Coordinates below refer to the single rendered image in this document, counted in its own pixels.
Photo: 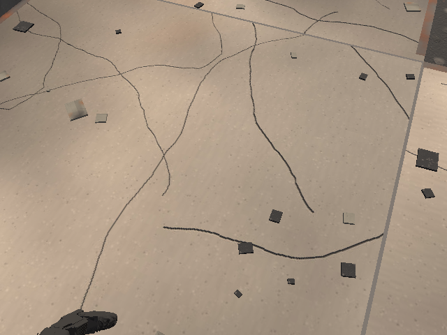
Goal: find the robot left hand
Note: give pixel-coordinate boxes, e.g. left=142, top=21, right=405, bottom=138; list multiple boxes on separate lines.
left=37, top=309, right=117, bottom=335

